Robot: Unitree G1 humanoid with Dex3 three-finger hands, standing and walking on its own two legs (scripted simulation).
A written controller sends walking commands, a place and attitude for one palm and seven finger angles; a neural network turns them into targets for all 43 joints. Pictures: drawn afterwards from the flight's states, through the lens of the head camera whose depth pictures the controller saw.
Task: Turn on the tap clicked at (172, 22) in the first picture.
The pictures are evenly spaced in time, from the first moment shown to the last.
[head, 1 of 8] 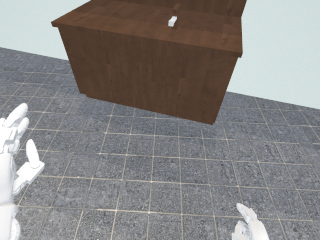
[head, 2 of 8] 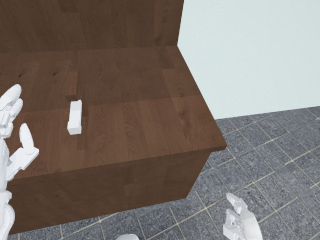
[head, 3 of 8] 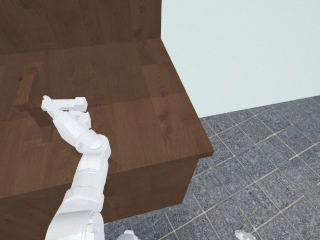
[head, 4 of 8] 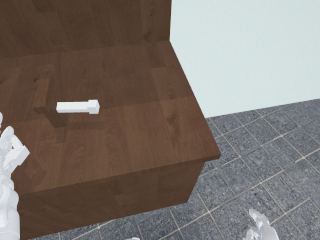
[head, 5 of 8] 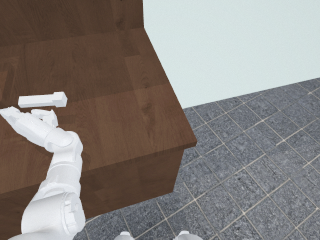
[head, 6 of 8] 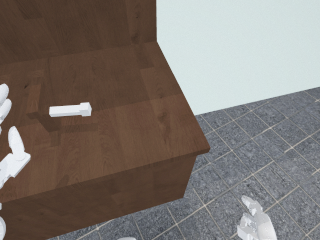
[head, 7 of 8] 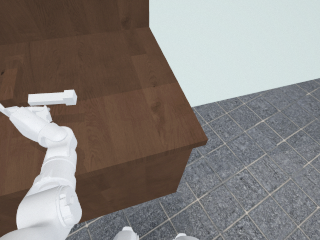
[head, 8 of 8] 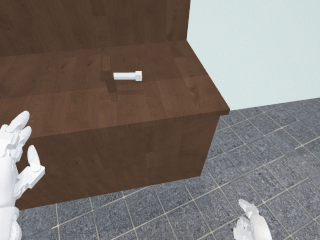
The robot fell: no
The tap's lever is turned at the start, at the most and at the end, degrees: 0 79 79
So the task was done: no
